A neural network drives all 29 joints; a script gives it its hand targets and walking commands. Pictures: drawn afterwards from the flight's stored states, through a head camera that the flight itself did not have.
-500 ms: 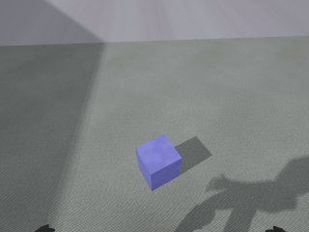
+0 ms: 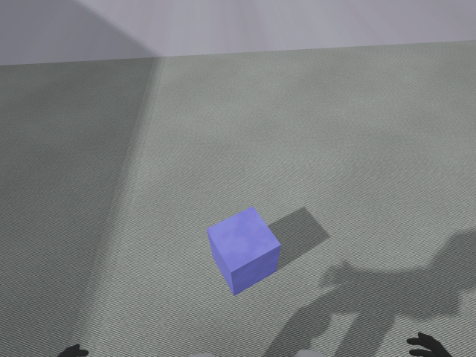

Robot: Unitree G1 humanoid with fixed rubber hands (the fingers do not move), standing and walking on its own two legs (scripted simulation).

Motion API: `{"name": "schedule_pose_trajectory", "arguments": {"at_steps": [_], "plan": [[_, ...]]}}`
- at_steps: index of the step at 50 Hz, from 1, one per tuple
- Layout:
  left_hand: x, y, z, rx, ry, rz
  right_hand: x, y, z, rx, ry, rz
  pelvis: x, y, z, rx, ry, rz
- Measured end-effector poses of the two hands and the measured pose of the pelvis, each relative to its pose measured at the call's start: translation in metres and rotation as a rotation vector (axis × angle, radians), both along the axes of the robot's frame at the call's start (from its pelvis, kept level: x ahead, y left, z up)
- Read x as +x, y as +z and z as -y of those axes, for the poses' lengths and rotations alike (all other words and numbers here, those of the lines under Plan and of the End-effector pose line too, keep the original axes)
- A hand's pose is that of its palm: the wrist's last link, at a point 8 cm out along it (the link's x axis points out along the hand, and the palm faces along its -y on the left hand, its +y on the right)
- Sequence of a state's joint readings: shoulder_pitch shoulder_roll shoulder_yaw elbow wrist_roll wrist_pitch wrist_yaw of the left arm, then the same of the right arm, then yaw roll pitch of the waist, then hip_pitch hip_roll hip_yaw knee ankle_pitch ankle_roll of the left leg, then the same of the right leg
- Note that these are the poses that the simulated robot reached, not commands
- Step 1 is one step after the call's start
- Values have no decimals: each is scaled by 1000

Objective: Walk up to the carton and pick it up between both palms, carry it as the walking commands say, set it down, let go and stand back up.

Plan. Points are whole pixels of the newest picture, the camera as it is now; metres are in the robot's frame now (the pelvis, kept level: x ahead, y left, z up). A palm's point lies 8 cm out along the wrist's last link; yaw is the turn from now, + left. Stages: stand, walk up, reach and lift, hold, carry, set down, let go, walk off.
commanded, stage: walk up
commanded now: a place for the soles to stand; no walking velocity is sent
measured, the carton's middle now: (243, 251) +0.59 +0.02 -0.61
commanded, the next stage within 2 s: none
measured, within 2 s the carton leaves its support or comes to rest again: neither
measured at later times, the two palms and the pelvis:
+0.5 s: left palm out of the picture +0.09 +0.33 -0.05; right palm out of the picture +0.10 -0.33 -0.07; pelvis +0.01 -0.01 +0.00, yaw +2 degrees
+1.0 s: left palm out of the picture +0.13 +0.13 -0.03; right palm out of the picture +0.24 -0.51 -0.06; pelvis +0.10 -0.20 +0.03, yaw +11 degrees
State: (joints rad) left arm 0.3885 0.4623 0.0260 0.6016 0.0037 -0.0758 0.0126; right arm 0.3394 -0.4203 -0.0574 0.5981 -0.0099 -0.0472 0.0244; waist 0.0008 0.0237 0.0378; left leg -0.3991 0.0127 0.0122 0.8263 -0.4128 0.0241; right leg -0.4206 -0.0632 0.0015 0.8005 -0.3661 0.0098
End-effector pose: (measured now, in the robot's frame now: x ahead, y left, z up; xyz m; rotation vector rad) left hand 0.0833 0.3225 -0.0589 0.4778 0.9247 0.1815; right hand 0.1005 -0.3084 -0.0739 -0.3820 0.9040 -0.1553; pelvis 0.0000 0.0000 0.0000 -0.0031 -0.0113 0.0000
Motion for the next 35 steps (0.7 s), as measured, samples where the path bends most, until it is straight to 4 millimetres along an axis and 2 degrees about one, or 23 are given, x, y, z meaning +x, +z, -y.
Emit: {"name": "schedule_pose_trajectory", "arguments": {"at_steps": [16,21,25,28,32,35], "plan": [[4,2,-1,3,1,16,3,0,-1,2,0,17,1,-1,0,-1,1,2],[3,2,-1,0,2,9,3,1,4,-12,-2,19,2,-1,3,1,10,3],[4,4,-6,-9,53,0,1,7,22,-69,7,-4,8,0,13,-3,39,-2],[8,4,-2,-10,93,6,-1,12,41,-109,19,-44,14,1,28,-9,64,3],[19,-1,20,-23,134,21,7,20,75,-159,42,-87,26,1,60,-15,103,5],[25,-8,48,-36,168,28,25,21,106,-183,68,-101,37,-3,90,-6,136,2]]}}
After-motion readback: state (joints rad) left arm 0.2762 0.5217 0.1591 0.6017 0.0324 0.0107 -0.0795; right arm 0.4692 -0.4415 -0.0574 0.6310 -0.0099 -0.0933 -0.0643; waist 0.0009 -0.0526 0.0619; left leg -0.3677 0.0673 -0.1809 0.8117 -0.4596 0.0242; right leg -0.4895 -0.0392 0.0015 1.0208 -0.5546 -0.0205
